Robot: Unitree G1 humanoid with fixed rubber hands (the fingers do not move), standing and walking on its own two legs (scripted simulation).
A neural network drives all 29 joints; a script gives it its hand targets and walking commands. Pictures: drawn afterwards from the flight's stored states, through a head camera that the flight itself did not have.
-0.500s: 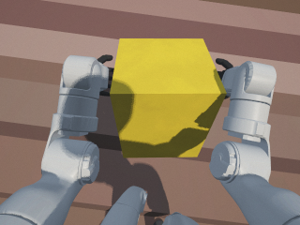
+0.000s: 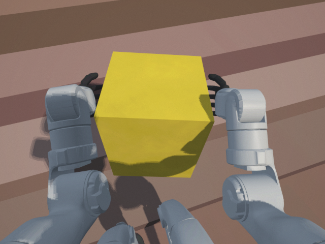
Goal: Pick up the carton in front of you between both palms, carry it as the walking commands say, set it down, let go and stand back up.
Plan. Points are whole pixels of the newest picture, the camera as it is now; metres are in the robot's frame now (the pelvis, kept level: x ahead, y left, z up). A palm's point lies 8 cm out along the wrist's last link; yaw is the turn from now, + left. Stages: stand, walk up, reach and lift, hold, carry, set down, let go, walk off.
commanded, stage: carry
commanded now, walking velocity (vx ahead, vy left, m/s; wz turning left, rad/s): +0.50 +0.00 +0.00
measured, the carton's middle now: (154, 119) +0.38 -0.05 +0.05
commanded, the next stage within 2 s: none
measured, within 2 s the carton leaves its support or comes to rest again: neither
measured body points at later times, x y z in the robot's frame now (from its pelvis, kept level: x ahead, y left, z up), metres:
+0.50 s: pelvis +0.31 -0.05 +0.19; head +0.35 -0.02 +0.64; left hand +0.68 +0.18 +0.35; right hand +0.74 -0.12 +0.36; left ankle +0.26 +0.05 -0.31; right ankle +0.37 -0.13 -0.51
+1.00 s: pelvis +0.61 +0.07 +0.38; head +0.65 +0.06 +0.82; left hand +1.02 +0.16 +0.50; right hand +0.97 -0.13 +0.50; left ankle +0.64 +0.16 -0.33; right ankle +0.57 -0.03 -0.14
